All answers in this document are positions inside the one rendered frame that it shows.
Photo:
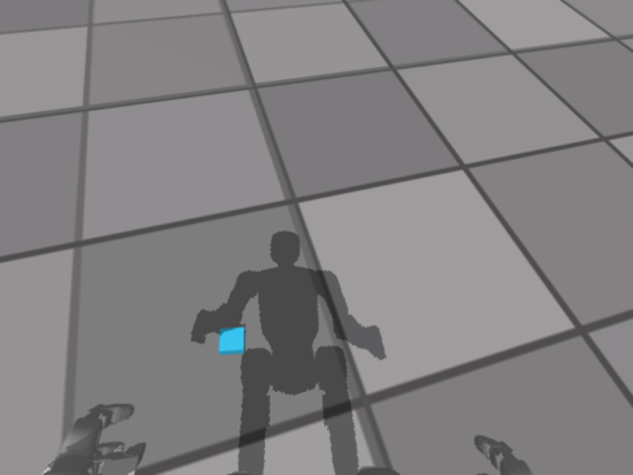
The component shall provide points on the small box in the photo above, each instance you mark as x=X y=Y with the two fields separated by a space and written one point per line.
x=232 y=341

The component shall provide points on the right robot hand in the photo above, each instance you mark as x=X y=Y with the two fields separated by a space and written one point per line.
x=501 y=456

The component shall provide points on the left robot arm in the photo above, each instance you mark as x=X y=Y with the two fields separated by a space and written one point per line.
x=71 y=464

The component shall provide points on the left robot hand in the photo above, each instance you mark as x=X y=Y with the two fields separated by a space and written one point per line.
x=84 y=435

